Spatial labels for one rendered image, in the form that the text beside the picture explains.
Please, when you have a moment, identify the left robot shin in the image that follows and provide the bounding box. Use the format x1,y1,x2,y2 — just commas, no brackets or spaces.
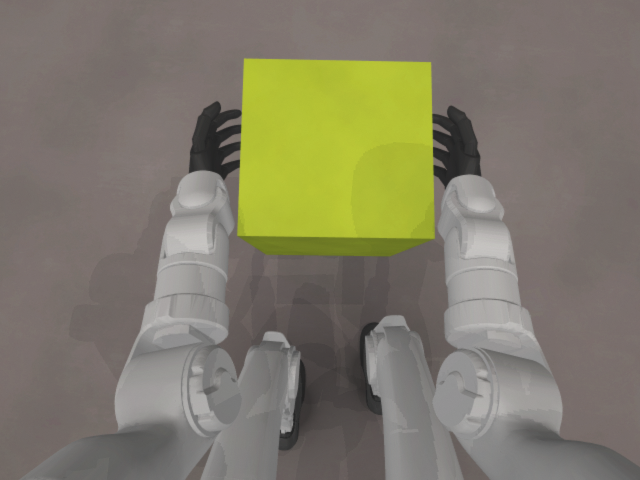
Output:
244,331,295,432

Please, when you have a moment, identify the robot left forearm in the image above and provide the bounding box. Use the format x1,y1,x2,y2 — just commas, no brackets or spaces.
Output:
115,170,235,423

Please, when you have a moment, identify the left robot hand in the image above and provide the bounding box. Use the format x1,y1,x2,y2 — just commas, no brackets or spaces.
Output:
189,101,242,180

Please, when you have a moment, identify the left robot upper arm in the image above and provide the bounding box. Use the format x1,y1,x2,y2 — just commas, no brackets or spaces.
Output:
19,342,242,480

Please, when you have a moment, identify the robot right thigh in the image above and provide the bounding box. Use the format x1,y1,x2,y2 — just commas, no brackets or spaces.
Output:
365,326,464,480

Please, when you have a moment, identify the robot right forearm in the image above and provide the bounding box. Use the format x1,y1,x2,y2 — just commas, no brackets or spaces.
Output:
437,175,563,421

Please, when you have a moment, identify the right robot upper arm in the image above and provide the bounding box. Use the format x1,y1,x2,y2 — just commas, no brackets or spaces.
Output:
432,346,640,480

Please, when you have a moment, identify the right robot hand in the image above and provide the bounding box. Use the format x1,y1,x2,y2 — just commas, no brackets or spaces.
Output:
432,106,481,189

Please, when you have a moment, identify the carton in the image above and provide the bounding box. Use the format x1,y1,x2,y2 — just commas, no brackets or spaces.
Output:
237,59,435,256

